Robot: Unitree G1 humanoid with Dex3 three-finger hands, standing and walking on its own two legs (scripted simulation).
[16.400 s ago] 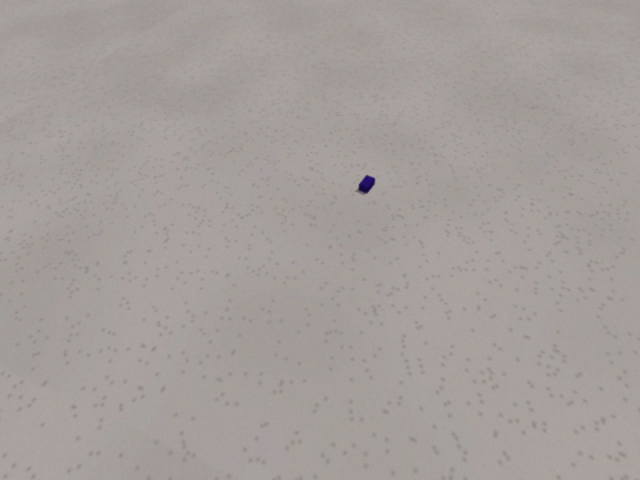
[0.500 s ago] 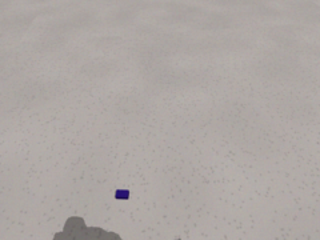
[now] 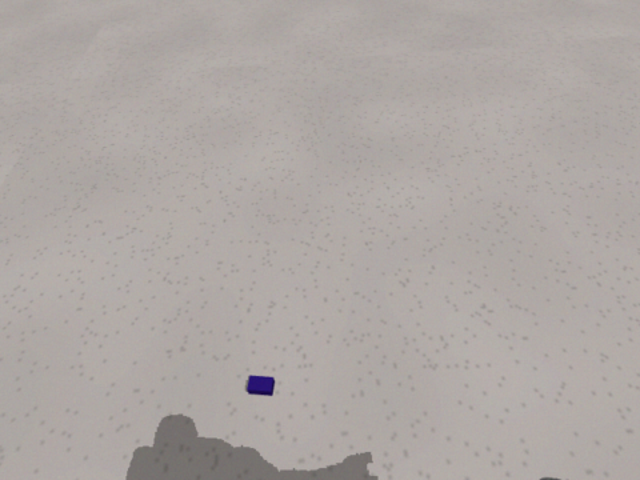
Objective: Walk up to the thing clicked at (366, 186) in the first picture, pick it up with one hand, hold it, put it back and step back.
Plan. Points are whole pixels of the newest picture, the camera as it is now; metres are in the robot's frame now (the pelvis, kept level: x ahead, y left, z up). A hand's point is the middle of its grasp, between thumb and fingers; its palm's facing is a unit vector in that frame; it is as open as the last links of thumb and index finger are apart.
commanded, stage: walk up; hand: left
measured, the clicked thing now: (261, 385) +0.50 +0.25 -0.76
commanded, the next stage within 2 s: none
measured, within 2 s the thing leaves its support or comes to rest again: neither
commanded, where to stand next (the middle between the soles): +0.11 +0.00 m, yaw -1 degrees
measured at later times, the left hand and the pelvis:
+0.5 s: hand out of the picture +0.07 +0.29 -0.16, palm faces +0.03 -0.93 -0.36, open 7.4 cm; pelvis +0.03 +0.02 -0.01, yaw +2 degrees
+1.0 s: hand (164, 477) +0.16 +0.26 -0.18, palm faces -0.03 -0.92 -0.39, open 7.4 cm; pelvis +0.07 -0.01 -0.03, yaw -1 degrees
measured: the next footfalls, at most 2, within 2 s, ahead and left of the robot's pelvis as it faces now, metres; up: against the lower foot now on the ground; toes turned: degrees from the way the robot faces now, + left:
right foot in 0.98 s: +0.15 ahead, -0.12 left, +0.00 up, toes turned +2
left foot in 1.38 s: +0.03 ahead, +0.10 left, +0.00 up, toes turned +1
